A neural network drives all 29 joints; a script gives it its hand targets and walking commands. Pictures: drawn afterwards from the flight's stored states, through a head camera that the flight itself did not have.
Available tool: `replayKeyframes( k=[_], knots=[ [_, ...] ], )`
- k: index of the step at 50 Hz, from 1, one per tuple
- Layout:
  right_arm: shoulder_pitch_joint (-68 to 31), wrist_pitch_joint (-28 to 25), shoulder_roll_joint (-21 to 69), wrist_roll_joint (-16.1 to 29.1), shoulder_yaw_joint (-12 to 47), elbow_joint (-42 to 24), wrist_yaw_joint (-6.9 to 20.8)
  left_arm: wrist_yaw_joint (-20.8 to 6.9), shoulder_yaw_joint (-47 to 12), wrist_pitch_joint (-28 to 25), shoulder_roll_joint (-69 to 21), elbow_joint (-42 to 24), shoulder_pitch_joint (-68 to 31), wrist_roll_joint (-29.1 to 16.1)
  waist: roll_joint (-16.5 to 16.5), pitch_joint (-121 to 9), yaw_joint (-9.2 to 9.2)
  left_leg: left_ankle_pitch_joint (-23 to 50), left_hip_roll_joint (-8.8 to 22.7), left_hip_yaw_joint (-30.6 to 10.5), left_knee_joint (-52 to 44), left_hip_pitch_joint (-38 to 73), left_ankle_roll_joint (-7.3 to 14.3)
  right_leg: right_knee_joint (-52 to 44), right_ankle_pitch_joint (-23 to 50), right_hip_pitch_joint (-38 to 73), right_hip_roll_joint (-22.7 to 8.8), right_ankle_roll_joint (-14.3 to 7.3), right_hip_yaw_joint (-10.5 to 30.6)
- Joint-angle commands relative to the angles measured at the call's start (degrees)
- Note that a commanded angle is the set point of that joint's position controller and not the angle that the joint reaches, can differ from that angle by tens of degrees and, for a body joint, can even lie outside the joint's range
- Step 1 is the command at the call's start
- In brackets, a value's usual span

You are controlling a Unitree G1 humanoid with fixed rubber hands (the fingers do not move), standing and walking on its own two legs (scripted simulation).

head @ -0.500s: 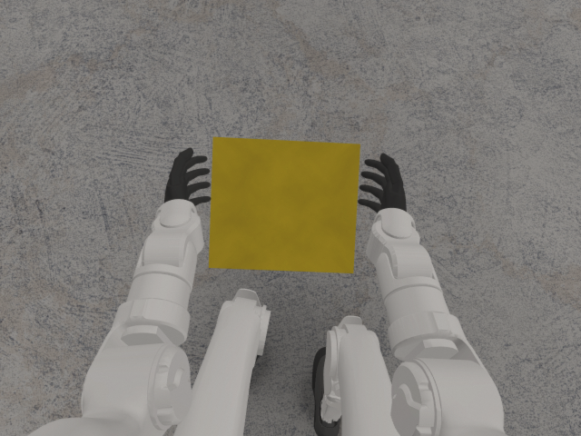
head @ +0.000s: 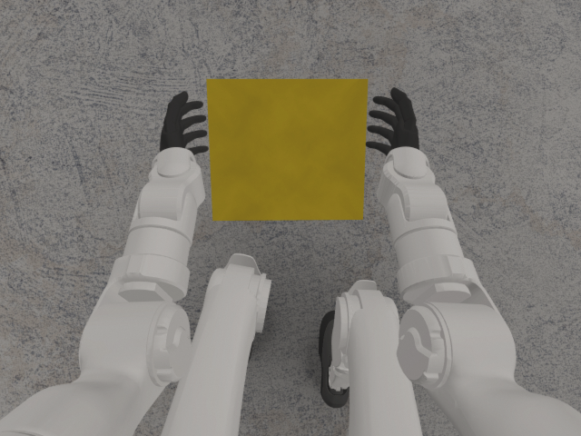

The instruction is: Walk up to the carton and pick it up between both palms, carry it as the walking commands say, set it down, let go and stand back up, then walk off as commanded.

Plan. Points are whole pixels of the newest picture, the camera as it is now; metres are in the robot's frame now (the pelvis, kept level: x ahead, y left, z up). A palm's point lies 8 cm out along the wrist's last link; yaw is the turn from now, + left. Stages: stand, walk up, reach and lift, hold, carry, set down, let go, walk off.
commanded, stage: set down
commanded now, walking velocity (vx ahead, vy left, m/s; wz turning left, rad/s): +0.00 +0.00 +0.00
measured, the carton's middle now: (287, 152) +0.49 +0.07 -0.20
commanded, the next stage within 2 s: none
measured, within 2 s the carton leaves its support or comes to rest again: neither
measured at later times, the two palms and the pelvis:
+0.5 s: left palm (191, 158) +0.47 +0.23 -0.23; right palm (367, 162) +0.51 -0.06 -0.22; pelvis -0.03 +0.00 -0.06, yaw +0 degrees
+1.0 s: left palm (197, 154) +0.49 +0.24 -0.28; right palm (362, 158) +0.53 -0.06 -0.26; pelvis -0.02 +0.00 -0.10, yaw -2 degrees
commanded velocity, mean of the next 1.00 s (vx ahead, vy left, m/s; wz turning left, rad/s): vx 0.00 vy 0.00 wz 0.00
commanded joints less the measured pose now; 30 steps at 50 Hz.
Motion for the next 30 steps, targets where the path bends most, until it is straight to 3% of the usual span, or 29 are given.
replayKeyframes(
  k=[1, 2, 3, 4, 5, 6, 7, 8, 9, 10, 11, 12, 13, 14, 15, 16, 17, 18, 19, 20, 21, 22, 24, 25, 26, 27, 28, 29, 30],
  knots=[
    [-38.3, -2.2, 57.6, 5.5, 24.3, -7.8, 17.0, -21.7, -27.0, -3.9, -52.6, -12.8, -48.2, -6.1, 6.0, -66.4, 5.62, 12.9, -6.0, 5.1, -6.8, 52.4, -3.4, -12.1, 8.4, 20.9, 6.2, -0.9, -1.6],
    [-40.1, -2.2, 55.4, 5.5, 26.3, -8.5, 16.8, -21.7, -28.5, -4.0, -57.7, -12.0, -45.9, -8.3, 2.4, -72.1, 1.4, 15.4, -5.9, 4.4, -6.2, 54.2, -3.6, -11.6, 11.3, 24.3, 6.2, -0.2, -3.2],
    [-40.3, -2.4, 56.7, 7.0, 25.8, -7.0, 16.8, -22.4, -27.8, -3.9, -54.6, -10.7, -46.2, -7.4, 3.9, -68.1, 3.89, 14.3, -5.3, 4.5, -6.1, 52.0, -2.8, -10.2, 11.0, 21.7, 6.2, -0.1, -3.6],
    [-42.2, -2.8, 55.8, 6.7, 26.5, -10.1, 17.5, -22.1, -28.4, -4.4, -56.0, -13.0, -49.7, -8.0, 6.3, -74.8, 1.74, 14.7, -5.3, 5.3, -4.4, 53.6, -3.1, -9.0, 11.9, 21.1, 6.4, -1.0, -3.5],
    [-39.9, -1.6, 58.8, 6.3, 25.5, -4.6, 17.8, -22.0, -28.1, -4.7, -52.4, -14.2, -51.4, -7.4, 7.2, -73.2, 5.18, 15.1, -5.5, 5.6, -5.1, 52.2, -3.3, -8.4, 11.0, 20.4, 6.2, -0.9, -2.7],
    [-42.4, -1.8, 57.3, 6.1, 24.5, -6.5, 18.3, -21.6, -29.5, -4.6, -54.5, -14.6, -53.1, -8.9, 7.0, -74.4, 3.19, 13.5, -5.1, 4.1, -5.0, 54.4, -3.2, -7.4, 8.9, 19.0, 5.9, -0.9, -3.4],
    [-42.6, -1.1, 55.5, 5.3, 25.9, -4.8, 18.4, -21.8, -28.3, -3.9, -54.9, -11.5, -51.0, -7.8, 4.2, -69.5, 4.28, 13.4, -5.3, 4.2, -5.4, 53.3, -3.0, -8.8, 7.0, 16.2, 5.8, -0.6, -4.0],
    [-43.4, -1.6, 55.9, 6.2, 25.1, -10.4, 18.7, -21.4, -26.9, -4.4, -51.6, -15.3, -50.3, -7.3, 3.6, -73.1, 4.25, 16.6, -5.8, 4.1, -3.8, 53.3, -2.5, -8.4, 10.1, 19.4, 6.3, -0.4, -3.2],
    [-41.1, -1.5, 55.3, 5.5, 25.8, -6.1, 18.3, -21.4, -28.5, -3.8, -51.8, -10.6, -48.9, -7.0, 4.4, -75.1, 3.38, 15.9, -5.3, 4.2, -3.0, 52.7, -3.2, -7.1, 9.8, 19.4, 5.7, -0.4, -3.5],
    [-46.3, -1.6, 55.0, 6.9, 26.3, -11.1, 18.4, -21.3, -28.1, -3.9, -54.7, -11.3, -48.7, -7.7, 6.2, -73.8, 4.52, 13.1, -5.4, 4.2, -3.4, 53.3, -2.5, -7.0, 6.8, 16.5, 6.3, -0.6, -4.0],
    [-44.7, -1.2, 54.2, 6.0, 26.3, -6.2, 18.7, -21.1, -27.4, -3.8, -51.7, -9.5, -49.1, -7.3, 3.6, -70.5, 5.55, 13.1, -5.5, 4.2, -2.8, 52.3, -2.6, -6.4, 5.8, 15.9, 5.7, -0.2, -3.6],
    [-48.2, -1.5, 57.3, 8.5, 29.4, -12.5, 18.7, -21.1, -29.7, -4.4, -53.3, -14.9, -53.1, -9.9, 0.4, -80.5, 3.75, 16.1, -5.3, 3.5, -2.3, 58.2, -1.8, -4.9, 9.4, 18.6, 6.9, 0.6, -5.6],
    [-45.7, -1.3, 55.8, 8.1, 27.3, -9.2, 18.5, -21.5, -30.4, -4.2, -52.0, -14.4, -55.3, -9.0, 7.6, -80.5, 6.88, 16.2, -5.0, 5.4, -0.6, 53.9, -2.5, -4.5, 9.2, 19.9, 5.9, -0.8, -2.9],
    [-47.8, -1.5, 56.3, 8.3, 29.0, -11.5, 18.6, -21.7, -29.5, -4.9, -52.9, -15.0, -56.1, -10.3, 1.6, -81.2, 5.05, 16.8, -4.6, 3.6, -0.6, 55.1, -1.6, -3.4, 9.9, 18.2, 6.3, 0.0, -4.8],
    [-46.3, -0.7, 56.4, 7.6, 27.0, -8.9, 18.2, -21.9, -31.5, -4.9, -51.4, -17.7, -60.2, -12.2, 3.3, -82.4, 3.96, 16.1, -4.5, 4.1, 0.0, 54.1, -2.0, -3.8, 9.8, 20.0, 6.0, -0.8, -3.7],
    [-47.1, -0.6, 56.1, 7.2, 28.1, -9.5, 18.5, -22.2, -31.5, -4.8, -47.3, -17.6, -60.0, -10.9, 4.3, -84.9, 5.62, 17.0, -4.6, 4.3, 0.5, 54.5, -2.0, -2.4, 10.6, 20.2, 6.3, -0.2, -3.8],
    [-49.8, -1.1, 54.9, 7.3, 29.4, -12.6, 18.6, -21.9, -31.2, -4.5, -52.2, -15.7, -58.6, -11.9, 2.8, -90.6, 3.51, 18.7, -4.6, 4.3, 1.3, 58.1, -1.9, -3.3, 10.9, 24.6, 5.7, -0.1, -3.7],
    [-49.7, -0.7, 54.2, 7.8, 30.8, -13.6, 17.9, -22.1, -31.9, -4.4, -48.8, -17.6, -59.4, -12.9, 1.7, -97.7, 4.91, 18.8, -4.0, 3.4, 2.3, 59.3, -1.6, -0.8, 11.8, 27.9, 5.7, -0.2, -4.1],
    [-50.9, -1.1, 54.4, 9.9, 32.0, -17.5, 17.7, -22.0, -32.9, -3.6, -49.0, -13.4, -58.1, -12.1, 5.4, -97.5, 5.64, 17.4, -3.8, 4.4, 2.7, 60.0, -1.0, -0.9, 11.0, 28.0, 5.8, -0.1, -3.2],
    [-51.3, 0.3, 53.5, 9.3, 31.8, -15.4, 17.1, -21.6, -34.7, -5.2, -43.8, -21.7, -64.1, -14.7, 1.8, -102.4, 4.73, 18.4, -3.9, 3.8, 2.8, 61.8, -1.0, 0.8, 11.4, 31.6, 6.1, 0.4, -4.5],
    [-49.5, 0.4, 52.4, 9.8, 33.0, -18.0, 16.7, -21.1, -35.8, -5.0, -44.2, -23.2, -65.9, -16.2, 2.2, -106.5, 4.42, 20.0, -3.8, 4.1, 2.4, 64.0, -1.5, 0.7, 13.5, 35.4, 5.8, 0.7, -4.2],
    [-56.0, 0.2, 49.6, 13.1, 38.0, -29.8, 15.3, -20.1, -39.0, -5.0, -45.2, -32.1, -65.4, -19.8, 1.9, -117.7, 3.96, 30.8, -4.3, 3.4, 5.5, 74.4, -2.0, 1.9, 22.3, 41.8, 6.0, 0.9, -4.5],
    [-62.8, 0.0, 44.2, 16.8, 39.7, -31.9, 14.8, -18.2, -38.2, -3.2, -43.3, -27.9, -66.3, -18.5, 6.3, -107.0, 5.07, 30.5, -3.3, 0.7, 5.8, 75.8, -1.7, 3.9, 18.6, 31.5, 5.4, 0.9, -4.0],
    [-63.0, 0.0, 40.1, 16.7, 38.9, -34.0, 14.1, -17.7, -38.2, -2.4, -43.8, -27.3, -64.8, -19.9, 7.3, -109.6, 3.68, 29.5, -2.9, 1.8, 7.2, 75.9, -2.6, 3.8, 17.2, 32.9, 4.5, -0.4, -4.6],
    [-63.3, 0.5, 42.7, 16.6, 36.8, -26.0, 14.4, -17.1, -36.6, -2.2, -43.0, -23.5, -67.9, -19.3, 6.7, -100.0, 3.92, 22.0, -2.4, -0.3, 5.5, 70.0, -2.3, 4.1, 11.9, 26.8, 4.0, -0.7, -4.0],
    [-61.5, -0.1, 43.7, 17.7, 36.3, -27.2, 13.8, -16.8, -36.8, -2.5, -40.0, -26.0, -69.6, -19.0, 6.3, -98.2, 3.02, 21.8, -2.8, 2.6, 6.2, 67.9, -2.5, 2.7, 12.4, 29.4, 4.3, -1.0, -4.0],
    [-59.9, 0.6, 41.8, 15.3, 33.0, -18.3, 13.8, -17.4, -36.1, -2.6, -42.2, -23.3, -69.9, -19.3, 6.3, -90.8, 1.48, 20.3, -2.3, 0.9, 5.9, 65.5, -2.3, 3.4, 11.5, 25.7, 4.1, -1.2, -4.1],
    [-58.7, 0.4, 45.2, 14.9, 30.2, -14.7, 14.7, -18.3, -33.9, -2.7, -43.3, -19.5, -69.8, -17.6, 7.8, -88.7, 1.68, 17.6, -2.6, 2.0, 6.7, 64.7, -2.5, 3.2, 8.9, 23.7, 4.4, -1.9, -4.2],
    [-57.7, 0.2, 46.2, 13.6, 29.1, -14.4, 15.2, -18.7, -35.1, -3.5, -44.0, -22.4, -70.2, -18.5, 6.6, -93.3, -0.05, 18.1, -2.6, 1.3, 6.1, 65.7, -2.1, 3.1, 9.5, 25.5, 4.8, -2.3, -4.9]
  ],
)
